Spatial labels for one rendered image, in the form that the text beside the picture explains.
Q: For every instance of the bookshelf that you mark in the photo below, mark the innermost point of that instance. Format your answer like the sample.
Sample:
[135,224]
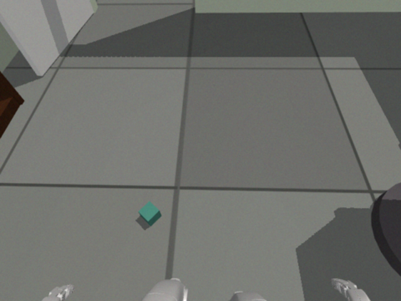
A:
[10,100]

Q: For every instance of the cube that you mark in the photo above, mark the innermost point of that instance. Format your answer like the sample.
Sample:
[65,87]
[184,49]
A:
[150,213]

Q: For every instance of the right robot hand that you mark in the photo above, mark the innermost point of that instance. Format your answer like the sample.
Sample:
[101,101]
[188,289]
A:
[349,290]

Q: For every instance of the left robot hand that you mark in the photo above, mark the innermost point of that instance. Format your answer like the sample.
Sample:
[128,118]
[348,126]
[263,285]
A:
[60,294]

